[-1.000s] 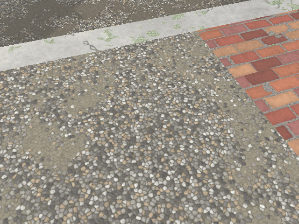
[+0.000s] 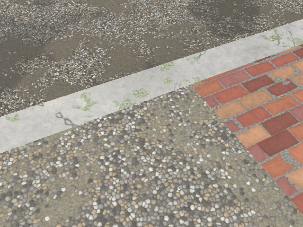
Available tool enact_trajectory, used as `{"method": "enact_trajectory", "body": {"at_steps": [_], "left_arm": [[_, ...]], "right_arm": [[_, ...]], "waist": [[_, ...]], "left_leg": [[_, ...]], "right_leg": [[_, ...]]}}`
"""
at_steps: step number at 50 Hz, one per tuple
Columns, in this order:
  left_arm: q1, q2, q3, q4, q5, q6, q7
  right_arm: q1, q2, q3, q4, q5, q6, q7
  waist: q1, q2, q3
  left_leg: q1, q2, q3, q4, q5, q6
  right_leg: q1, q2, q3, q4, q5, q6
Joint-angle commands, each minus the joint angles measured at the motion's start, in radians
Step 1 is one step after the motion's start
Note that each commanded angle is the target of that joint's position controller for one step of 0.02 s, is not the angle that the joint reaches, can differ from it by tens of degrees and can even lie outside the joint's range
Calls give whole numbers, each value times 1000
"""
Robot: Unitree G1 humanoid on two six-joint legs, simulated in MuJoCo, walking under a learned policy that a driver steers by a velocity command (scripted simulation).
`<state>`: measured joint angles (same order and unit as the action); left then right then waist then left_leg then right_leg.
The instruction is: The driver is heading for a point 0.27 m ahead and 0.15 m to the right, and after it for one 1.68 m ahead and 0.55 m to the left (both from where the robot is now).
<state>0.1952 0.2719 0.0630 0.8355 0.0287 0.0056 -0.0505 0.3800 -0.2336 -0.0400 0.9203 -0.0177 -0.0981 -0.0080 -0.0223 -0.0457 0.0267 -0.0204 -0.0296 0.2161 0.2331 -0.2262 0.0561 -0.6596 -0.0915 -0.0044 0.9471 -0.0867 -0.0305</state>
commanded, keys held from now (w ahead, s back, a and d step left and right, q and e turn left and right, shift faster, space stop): w+e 0.12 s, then q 0.88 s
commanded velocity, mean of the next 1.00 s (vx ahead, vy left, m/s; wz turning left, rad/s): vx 0.18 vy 0.00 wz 0.20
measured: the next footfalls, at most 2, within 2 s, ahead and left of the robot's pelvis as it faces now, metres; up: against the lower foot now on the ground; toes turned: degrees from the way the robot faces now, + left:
right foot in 0.20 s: +0.26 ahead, -0.12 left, +0.00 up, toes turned -11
left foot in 0.74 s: +0.28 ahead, +0.08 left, +0.00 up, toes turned +11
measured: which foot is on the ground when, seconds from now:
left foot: down 0.00-0.22, up 0.24-0.72, down 0.74-1.00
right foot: up 0.00-0.18, down 0.20-0.74, up 0.76-1.00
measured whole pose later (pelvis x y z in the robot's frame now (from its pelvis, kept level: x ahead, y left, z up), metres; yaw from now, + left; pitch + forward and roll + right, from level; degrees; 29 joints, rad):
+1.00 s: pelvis +0.23 -0.01 +0.00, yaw +16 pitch +1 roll -1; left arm 0.16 0.27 0.07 0.81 0.02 0.06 0.03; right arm 0.21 -0.27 -0.08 0.81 -0.01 0.03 -0.01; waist -0.01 -0.03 0.06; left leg -0.27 -0.08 -0.05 0.42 -0.17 0.09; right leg -0.49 -0.02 0.02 1.00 -0.40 0.05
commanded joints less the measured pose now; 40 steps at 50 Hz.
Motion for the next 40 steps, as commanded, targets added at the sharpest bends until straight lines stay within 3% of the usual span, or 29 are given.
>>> {"method": "enact_trajectory", "body": {"at_steps": [1,5,7,8,9,10,11,12,13,14,15,16,17,21,25,30,34,35,36,37,38,39,40], "left_arm": [[-99,2,-13,-88,2,-11,-13],[-185,12,-16,-132,10,-14,-21],[-160,15,-13,-129,18,-17,-14],[-98,17,-9,-110,25,-24,-6],[18,29,-1,-70,31,-37,3],[164,50,11,-17,45,-55,15],[275,148,32,9,53,-67,33],[270,229,50,11,9,-59,41],[233,199,48,-8,-23,-52,50],[140,143,27,-6,-22,-55,56],[78,67,4,-5,-20,-56,58],[39,30,-9,-3,-24,-60,63],[19,23,-14,-4,-21,-61,67],[16,68,-5,-5,-13,-76,73],[24,54,-7,2,-13,-56,87],[61,92,10,12,-3,-28,87],[57,123,26,10,-2,-4,86],[53,131,31,11,-3,1,87],[77,128,34,19,2,7,86],[101,81,24,-4,3,13,78],[27,28,8,-72,-14,24,85],[-8,64,11,-65,-8,38,89],[-12,57,12,-61,-17,40,86]], "right_arm": [[-20,-114,-22,-46,0,-16,-4],[38,-139,-30,-14,-3,-1,-13],[44,-149,-31,0,-5,10,-18],[50,-158,-32,12,-6,17,-20],[51,-164,-31,20,-4,24,-20],[40,-154,-24,20,9,27,-18],[59,-75,-1,-16,22,24,-14],[191,-32,7,-6,67,35,-8],[65,-115,-18,-4,48,45,-20],[7,-73,-9,-21,51,41,-17],[3,-69,-9,-5,34,43,-19],[5,-72,-17,8,9,59,-17],[48,-61,-19,28,-8,78,-13],[51,-31,-30,21,-2,110,0],[-66,-27,-28,-32,-12,127,11],[-140,-38,-28,-87,-15,139,25],[-155,-45,-35,-126,-8,136,29],[-138,-40,-35,-129,-7,127,27],[-108,-62,-40,-125,-9,113,23],[-66,-174,-66,-124,-22,97,10],[-15,-284,-97,-120,-1,100,5],[34,-247,-96,-101,12,106,2],[-24,-203,-83,-108,13,113,-4]], "waist": [[2,115,64],[-20,111,79],[-1,119,65],[24,135,35],[68,135,-24],[140,99,-105],[158,-44,-245],[102,-202,-450],[130,24,-391],[91,-21,-235],[50,25,-106],[21,11,-48],[-1,-6,-47],[-32,-23,-80],[-5,-78,-44],[29,-70,-45],[35,-63,-31],[16,-39,-35],[-1,29,-53],[0,266,-77],[-32,397,-71],[-51,204,-98],[-21,167,-59]], "left_leg": [[-45,262,-60,-104,330,86],[74,301,-7,-45,475,73],[108,304,19,66,781,63],[114,301,21,167,961,60],[99,287,17,318,996,52],[-8,251,33,518,830,26],[-240,177,30,828,233,0],[-460,-5,-110,1160,-412,-36],[-466,17,-296,1157,-315,-31],[-498,49,-296,1100,-273,-27],[-487,87,-274,1003,-234,-27],[-455,102,-269,935,-197,-30],[-381,92,-250,921,-163,-38],[-381,63,-216,886,-78,-52],[-430,89,-188,693,1,-59],[-397,80,-145,558,-63,-39],[-350,66,-126,437,-160,-6],[-291,56,-121,339,-97,6],[-206,59,-171,216,25,23],[-101,245,-441,94,301,75],[-58,443,-736,78,667,276],[-37,416,-658,98,651,316],[-76,354,-574,101,579,291]], "right_leg": [[0,1,-42,-147,97,-5],[26,28,-108,-274,30,-59],[107,82,-137,-317,-64,-94],[184,125,-148,-334,-111,-112],[310,160,-132,-390,-89,-131],[537,143,-91,-501,80,-154],[829,-124,157,-436,459,-205],[1046,-413,532,-475,857,-388],[922,-338,362,-488,922,-343],[784,-309,235,-536,853,-302],[648,-255,157,-595,738,-232],[563,-213,95,-631,670,-188],[493,-192,40,-651,660,-166],[464,-174,-69,-664,666,-175],[474,-161,-133,-668,443,-168],[508,-229,-120,-630,290,-187],[524,-272,-100,-547,192,-160],[508,-261,-121,-490,156,-126],[472,-223,-150,-389,63,-68],[337,-111,-232,-118,-167,4],[103,100,-173,64,-613,59],[86,67,-40,191,-586,66],[70,57,-12,218,-505,67]]}}
Keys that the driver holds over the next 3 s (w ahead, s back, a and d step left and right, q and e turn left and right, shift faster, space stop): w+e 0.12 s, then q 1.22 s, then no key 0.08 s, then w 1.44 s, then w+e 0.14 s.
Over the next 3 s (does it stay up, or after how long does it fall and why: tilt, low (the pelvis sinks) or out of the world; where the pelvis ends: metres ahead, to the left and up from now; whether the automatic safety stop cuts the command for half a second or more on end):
stays up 0.77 0.33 0.00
